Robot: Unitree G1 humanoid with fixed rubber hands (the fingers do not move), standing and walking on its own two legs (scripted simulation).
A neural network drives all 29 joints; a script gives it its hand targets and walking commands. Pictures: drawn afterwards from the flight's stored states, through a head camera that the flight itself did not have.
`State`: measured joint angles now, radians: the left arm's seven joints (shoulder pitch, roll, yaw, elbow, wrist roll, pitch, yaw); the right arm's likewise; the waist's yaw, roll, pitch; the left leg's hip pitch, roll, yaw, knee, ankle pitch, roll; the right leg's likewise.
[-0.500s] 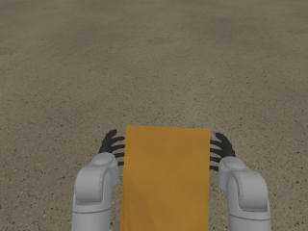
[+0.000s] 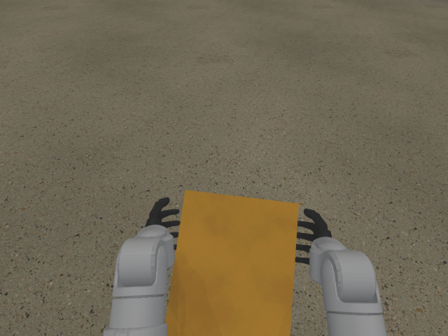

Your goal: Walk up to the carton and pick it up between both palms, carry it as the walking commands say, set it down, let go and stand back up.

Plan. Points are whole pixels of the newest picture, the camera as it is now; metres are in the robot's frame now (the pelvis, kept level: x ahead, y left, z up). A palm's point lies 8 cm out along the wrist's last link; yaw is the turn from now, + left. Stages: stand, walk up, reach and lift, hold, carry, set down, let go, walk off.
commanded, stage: carry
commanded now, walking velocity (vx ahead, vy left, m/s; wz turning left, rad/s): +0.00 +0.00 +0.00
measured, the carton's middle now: (232, 262) +0.29 +0.00 -0.04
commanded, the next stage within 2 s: none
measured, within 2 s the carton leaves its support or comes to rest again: neither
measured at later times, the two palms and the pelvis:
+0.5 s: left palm out of the picture +0.13 +0.16 +0.07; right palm out of the picture +0.10 -0.12 +0.07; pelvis -0.13 +0.04 -0.01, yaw -2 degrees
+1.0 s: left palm out of the picture +0.00 +0.21 +0.05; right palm out of the picture -0.02 -0.07 +0.06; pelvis -0.28 +0.08 +0.01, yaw -2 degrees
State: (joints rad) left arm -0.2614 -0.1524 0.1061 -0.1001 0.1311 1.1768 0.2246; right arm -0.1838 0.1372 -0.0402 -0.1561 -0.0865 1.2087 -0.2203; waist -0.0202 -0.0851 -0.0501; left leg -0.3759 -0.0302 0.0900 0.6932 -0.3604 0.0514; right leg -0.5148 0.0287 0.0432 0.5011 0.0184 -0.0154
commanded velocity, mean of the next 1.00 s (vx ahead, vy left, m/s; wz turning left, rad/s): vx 0.00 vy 0.00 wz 0.00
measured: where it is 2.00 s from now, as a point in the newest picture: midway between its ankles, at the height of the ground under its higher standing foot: outside the picture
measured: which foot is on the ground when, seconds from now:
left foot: down 0.00-0.62, up 0.64-0.82, down 0.84-1.00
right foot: down 0.00-0.02, up 0.04-0.18, down 0.20-0.44, up 0.46-0.60, down 0.62-1.00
